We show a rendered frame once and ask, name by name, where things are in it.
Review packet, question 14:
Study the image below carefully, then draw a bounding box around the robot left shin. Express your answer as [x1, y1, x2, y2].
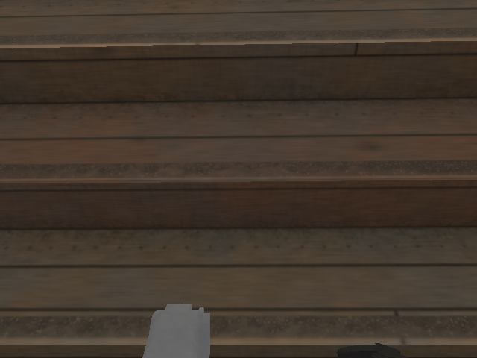
[149, 310, 164, 332]

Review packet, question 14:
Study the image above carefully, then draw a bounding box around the right robot hand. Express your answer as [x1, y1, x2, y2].
[337, 343, 409, 358]

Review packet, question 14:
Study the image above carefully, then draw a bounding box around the left robot thigh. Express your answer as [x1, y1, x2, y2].
[142, 304, 210, 358]

